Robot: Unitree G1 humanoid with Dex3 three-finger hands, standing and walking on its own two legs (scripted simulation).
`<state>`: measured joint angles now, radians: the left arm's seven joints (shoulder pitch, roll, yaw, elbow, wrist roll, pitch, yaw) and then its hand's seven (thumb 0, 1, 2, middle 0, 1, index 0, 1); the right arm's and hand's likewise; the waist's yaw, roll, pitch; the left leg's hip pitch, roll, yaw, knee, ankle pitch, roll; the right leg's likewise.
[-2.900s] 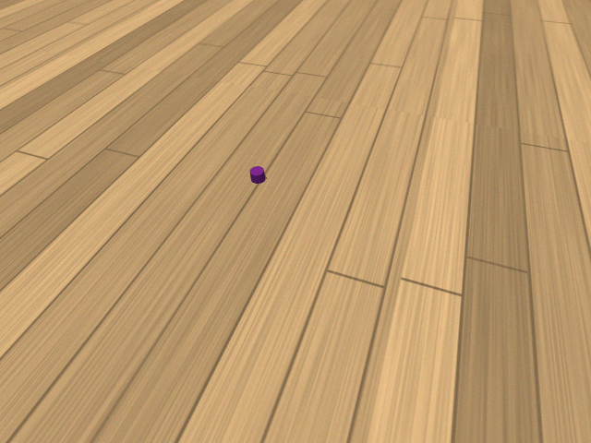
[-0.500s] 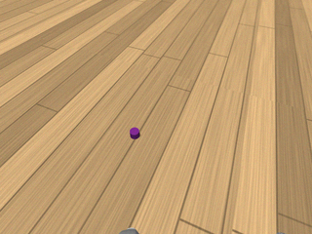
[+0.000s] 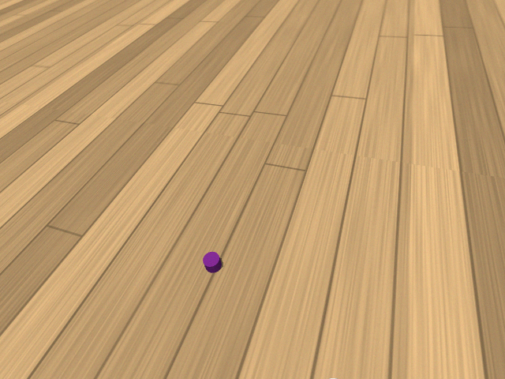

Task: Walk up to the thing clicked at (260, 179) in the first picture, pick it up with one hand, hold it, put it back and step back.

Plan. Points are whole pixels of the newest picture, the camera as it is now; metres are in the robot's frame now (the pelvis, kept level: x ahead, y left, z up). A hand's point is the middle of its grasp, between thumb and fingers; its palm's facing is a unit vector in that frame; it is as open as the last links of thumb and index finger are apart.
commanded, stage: walk up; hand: left
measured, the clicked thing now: (212, 262) +0.72 +0.28 -0.72
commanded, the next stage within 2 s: none
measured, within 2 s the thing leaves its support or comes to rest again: neither
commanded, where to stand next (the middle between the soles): +0.42 +0.02 m, yaw +0 degrees
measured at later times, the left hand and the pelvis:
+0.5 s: hand (114, 378) +0.18 +0.30 -0.15, palm faces +0.02 -0.94 -0.33, open 7.3 cm; pelvis +0.17 +0.04 +0.01, yaw +3 degrees
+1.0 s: hand (147, 263) +0.38 +0.27 -0.11, palm faces +0.00 -0.90 -0.43, open 7.3 cm; pelvis +0.31 +0.00 +0.01, yaw +2 degrees
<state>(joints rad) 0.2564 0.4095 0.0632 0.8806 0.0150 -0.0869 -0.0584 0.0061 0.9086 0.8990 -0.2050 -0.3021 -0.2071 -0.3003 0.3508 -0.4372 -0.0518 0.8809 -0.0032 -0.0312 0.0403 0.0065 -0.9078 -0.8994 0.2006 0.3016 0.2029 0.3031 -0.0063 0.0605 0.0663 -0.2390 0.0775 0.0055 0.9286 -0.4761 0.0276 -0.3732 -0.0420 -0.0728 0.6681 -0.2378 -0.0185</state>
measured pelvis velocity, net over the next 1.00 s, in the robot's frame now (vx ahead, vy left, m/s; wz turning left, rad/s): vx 0.31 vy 0.00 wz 0.03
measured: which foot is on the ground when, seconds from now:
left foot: up 0.00-0.38, down 0.40-0.90, up 0.92-1.00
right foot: down 0.00-0.44, up 0.46-0.84, down 0.86-1.00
